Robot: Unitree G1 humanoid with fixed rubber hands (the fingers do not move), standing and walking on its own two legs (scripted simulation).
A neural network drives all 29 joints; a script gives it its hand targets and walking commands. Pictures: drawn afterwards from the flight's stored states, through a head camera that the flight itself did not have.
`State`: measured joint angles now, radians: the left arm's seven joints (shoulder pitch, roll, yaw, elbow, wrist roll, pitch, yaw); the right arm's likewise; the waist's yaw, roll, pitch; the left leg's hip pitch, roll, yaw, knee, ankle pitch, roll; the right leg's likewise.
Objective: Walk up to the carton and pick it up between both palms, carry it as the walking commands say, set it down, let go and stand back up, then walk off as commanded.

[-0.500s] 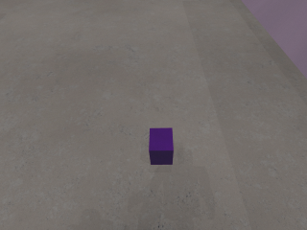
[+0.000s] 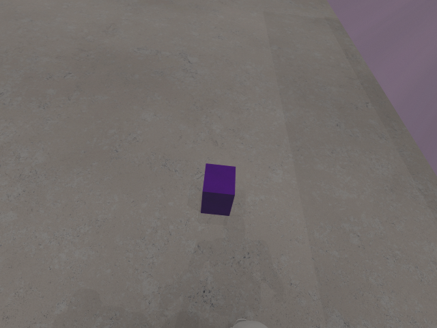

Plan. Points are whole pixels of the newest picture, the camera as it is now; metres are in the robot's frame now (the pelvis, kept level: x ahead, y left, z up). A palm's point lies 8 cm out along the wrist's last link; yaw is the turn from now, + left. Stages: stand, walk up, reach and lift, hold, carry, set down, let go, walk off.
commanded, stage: walk off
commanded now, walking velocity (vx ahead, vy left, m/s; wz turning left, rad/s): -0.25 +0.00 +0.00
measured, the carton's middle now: (217, 190) +0.84 -0.06 -0.66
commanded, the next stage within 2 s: none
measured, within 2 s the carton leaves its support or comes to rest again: neither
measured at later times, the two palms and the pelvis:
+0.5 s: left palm out of the picture -0.06 +0.20 -0.12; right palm out of the picture -0.09 -0.28 -0.16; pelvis -0.12 -0.03 +0.00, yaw -2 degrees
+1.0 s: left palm out of the picture -0.21 +0.25 -0.15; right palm out of the picture -0.19 -0.25 -0.12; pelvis -0.25 -0.02 +0.00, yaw -1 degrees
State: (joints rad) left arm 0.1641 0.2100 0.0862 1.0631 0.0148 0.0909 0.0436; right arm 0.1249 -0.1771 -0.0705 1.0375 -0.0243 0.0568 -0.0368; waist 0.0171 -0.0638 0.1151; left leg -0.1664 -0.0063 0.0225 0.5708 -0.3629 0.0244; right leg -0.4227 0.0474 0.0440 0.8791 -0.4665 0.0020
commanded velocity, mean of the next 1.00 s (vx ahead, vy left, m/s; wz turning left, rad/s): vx -0.25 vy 0.00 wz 0.00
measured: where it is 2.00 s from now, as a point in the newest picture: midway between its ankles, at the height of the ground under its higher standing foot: outside the picture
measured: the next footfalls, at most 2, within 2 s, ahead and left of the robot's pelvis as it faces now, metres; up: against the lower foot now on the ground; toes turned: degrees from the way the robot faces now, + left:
right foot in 0.34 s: -0.10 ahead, -0.13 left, +0.00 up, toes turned -2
left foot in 0.80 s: -0.21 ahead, +0.09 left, +0.00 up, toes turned +1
